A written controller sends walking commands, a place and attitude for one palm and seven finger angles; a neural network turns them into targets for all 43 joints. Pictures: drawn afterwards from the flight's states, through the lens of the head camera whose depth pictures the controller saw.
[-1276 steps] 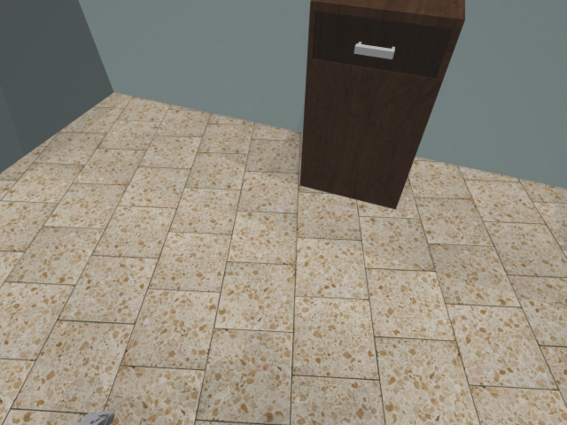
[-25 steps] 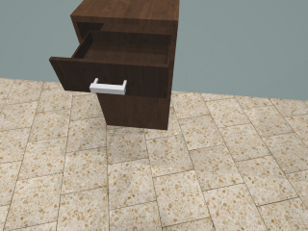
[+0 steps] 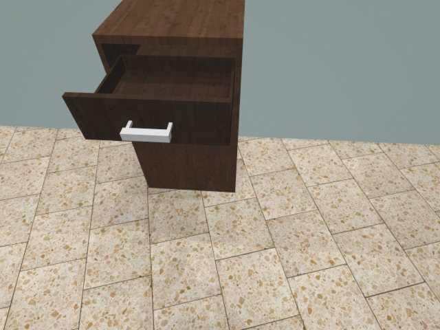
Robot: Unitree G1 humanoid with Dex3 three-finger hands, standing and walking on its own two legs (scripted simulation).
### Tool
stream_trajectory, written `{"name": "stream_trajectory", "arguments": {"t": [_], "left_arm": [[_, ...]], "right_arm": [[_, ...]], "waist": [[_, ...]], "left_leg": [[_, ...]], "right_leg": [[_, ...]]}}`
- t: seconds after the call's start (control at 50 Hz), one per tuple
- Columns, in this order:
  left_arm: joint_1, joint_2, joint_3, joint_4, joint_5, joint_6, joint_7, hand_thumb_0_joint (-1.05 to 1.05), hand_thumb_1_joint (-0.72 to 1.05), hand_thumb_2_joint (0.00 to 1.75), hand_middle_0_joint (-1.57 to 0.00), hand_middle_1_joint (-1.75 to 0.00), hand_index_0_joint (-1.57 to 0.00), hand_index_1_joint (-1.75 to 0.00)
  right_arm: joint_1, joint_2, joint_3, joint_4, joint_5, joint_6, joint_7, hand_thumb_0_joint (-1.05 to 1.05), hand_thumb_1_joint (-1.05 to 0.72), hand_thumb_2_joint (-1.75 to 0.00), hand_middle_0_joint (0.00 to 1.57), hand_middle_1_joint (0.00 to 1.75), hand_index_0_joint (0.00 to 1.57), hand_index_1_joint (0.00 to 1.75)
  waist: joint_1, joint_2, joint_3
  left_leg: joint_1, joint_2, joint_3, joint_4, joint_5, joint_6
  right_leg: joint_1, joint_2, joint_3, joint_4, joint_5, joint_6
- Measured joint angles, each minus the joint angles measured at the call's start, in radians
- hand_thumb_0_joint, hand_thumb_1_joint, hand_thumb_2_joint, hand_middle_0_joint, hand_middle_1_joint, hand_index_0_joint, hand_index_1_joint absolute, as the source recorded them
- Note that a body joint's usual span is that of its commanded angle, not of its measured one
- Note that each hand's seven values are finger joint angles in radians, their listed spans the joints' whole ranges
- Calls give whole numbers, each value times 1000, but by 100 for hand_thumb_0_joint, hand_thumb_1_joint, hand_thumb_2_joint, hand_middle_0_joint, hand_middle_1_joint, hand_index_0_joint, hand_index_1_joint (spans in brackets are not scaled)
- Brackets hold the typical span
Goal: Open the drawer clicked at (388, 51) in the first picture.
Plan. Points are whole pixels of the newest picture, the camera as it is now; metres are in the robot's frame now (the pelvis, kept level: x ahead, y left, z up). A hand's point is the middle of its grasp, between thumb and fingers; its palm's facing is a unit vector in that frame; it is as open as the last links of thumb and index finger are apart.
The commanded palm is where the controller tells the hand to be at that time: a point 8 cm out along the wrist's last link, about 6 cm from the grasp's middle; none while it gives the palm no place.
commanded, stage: let the arm hang, fingers relaxed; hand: left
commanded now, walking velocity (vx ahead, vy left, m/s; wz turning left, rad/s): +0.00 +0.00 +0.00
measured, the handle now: (148, 129) +0.61 +0.24 -0.02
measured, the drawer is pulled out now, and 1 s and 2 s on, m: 0.30 0.30 0.30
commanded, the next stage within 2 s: look to check the result in 0.02 s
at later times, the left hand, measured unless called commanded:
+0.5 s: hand out of the picture +0.05 +0.19 -0.17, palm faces +0.01 -0.96 -0.27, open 7.3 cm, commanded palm none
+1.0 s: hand out of the picture +0.10 +0.22 -0.15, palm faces -0.01 -0.94 -0.33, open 7.3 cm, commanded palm none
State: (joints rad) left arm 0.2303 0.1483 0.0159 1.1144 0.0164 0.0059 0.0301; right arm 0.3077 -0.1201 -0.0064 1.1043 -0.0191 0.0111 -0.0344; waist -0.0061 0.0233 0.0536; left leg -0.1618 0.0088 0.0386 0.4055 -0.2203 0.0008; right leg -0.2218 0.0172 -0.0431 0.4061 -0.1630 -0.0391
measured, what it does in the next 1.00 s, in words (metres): stands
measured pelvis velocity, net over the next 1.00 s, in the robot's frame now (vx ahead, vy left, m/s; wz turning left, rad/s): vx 0.02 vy -0.01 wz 0.00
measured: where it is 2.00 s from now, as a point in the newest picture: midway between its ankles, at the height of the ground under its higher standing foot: outside the picture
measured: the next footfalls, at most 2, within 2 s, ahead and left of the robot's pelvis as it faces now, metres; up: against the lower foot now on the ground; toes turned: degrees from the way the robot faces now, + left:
none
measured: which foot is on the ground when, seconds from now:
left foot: down 0.00-1.00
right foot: down 0.00-1.00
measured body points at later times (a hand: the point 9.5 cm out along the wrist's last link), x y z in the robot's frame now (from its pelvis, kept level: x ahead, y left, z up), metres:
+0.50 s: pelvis +0.01 -0.01 +0.00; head +0.04 -0.02 +0.45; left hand +0.05 +0.24 -0.15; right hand +0.02 -0.25 -0.16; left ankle +0.00 +0.12 -0.74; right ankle +0.04 -0.09 -0.74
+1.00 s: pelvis +0.02 -0.01 +0.00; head +0.05 -0.03 +0.45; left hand +0.10 +0.27 -0.13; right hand +0.08 -0.29 -0.15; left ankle +0.00 +0.12 -0.74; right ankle +0.04 -0.09 -0.74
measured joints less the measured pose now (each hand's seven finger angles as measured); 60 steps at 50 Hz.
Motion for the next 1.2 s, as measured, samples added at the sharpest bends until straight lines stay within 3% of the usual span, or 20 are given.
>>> {"name": "stream_trajectory", "arguments": {"t": [1.2], "left_arm": [[-146,150,8,8,-1,-20,-20,0,91,90,-20,-30,-21,-30]], "right_arm": [[-171,-189,-5,2,1,-1,19,0,-90,-90,20,29,20,30]], "waist": [[-3,3,19]], "left_leg": [[88,20,-8,-110,16,-22]], "right_leg": [[84,23,-7,-99,7,-16]]}}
